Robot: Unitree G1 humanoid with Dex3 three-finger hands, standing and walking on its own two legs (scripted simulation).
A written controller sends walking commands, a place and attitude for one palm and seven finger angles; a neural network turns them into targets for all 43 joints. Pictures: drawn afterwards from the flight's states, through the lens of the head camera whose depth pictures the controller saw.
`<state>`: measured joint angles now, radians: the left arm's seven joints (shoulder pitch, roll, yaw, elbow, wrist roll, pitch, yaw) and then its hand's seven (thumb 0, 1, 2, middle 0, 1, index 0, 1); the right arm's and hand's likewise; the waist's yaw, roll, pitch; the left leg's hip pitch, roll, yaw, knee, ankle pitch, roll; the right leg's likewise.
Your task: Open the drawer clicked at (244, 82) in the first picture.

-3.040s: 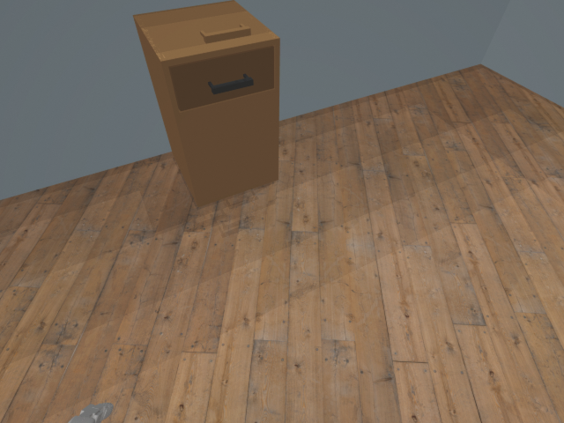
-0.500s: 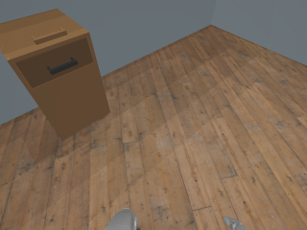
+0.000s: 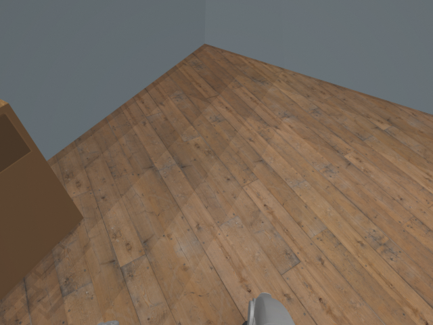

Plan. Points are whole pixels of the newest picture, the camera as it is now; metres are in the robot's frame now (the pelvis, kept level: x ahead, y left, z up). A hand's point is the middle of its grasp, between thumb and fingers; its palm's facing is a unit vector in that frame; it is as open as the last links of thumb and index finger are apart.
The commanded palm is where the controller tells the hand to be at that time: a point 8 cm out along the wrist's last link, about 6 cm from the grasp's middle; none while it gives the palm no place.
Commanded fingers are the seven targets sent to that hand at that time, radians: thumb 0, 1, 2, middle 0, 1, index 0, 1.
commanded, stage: walk to a spot facing it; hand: left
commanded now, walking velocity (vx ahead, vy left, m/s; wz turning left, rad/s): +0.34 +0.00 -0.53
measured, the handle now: out of the picture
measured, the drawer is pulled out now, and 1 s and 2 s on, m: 0.00 0.00 0.00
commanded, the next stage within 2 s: turn to face it in 0.52 s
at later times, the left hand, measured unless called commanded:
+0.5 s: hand (149, 264) +0.28 +0.16 -0.17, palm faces -0.15 -0.96 -0.23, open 7.3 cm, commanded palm none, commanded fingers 0.00 0.90 0.90 -0.20 -0.30 -0.20 -0.30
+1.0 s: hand (165, 193) +0.48 +0.16 -0.17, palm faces -0.17 -0.97 -0.19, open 7.4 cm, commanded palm none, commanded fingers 0.00 0.90 0.90 -0.20 -0.30 -0.20 -0.30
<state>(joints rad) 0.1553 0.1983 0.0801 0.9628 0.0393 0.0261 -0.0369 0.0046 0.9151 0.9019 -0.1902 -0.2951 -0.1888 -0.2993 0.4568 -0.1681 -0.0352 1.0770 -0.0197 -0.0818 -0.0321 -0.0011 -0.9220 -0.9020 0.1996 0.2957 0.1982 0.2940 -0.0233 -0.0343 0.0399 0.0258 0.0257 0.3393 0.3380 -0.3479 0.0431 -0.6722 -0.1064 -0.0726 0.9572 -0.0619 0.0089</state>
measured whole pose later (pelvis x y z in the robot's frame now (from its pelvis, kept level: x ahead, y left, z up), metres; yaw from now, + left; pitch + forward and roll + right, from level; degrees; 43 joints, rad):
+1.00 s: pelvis +0.35 +0.00 +0.00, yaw -12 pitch +0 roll +0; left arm 0.14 0.17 0.06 0.99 0.02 0.02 0.02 0.01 0.91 0.90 -0.19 -0.30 -0.19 -0.30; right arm 0.30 -0.17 -0.04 1.04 -0.03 0.01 -0.02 -0.01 -0.94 -0.90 0.20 0.30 0.20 0.29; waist -0.03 -0.02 0.04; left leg -0.26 0.01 0.09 0.46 -0.21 0.05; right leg -0.39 -0.06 -0.04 0.83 -0.41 0.06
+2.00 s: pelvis +0.31 +0.00 +0.00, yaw +24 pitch +0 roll -1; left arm 0.14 0.24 0.07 0.89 0.02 0.05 0.02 0.01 0.91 0.90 -0.20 -0.30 -0.19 -0.30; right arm 0.21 -0.20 -0.05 0.91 -0.02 0.04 0.01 0.00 -0.90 -0.90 0.21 0.30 0.21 0.30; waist -0.02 -0.01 0.05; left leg -0.28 -0.05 -0.04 0.48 -0.20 0.05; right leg -0.43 -0.08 0.00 0.94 -0.41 0.11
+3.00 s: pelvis +0.26 -0.01 +0.00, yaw +55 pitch -1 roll +0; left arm 0.19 0.23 0.06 0.94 0.02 0.06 0.02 0.01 0.91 0.90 -0.20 -0.30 -0.19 -0.30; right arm 0.22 -0.18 -0.03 0.94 -0.02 0.04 0.00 0.00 -0.90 -0.90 0.21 0.30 0.20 0.30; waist -0.01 -0.01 0.04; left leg -0.22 -0.06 -0.02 0.45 -0.21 0.06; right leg -0.39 -0.07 -0.02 0.88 -0.42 0.08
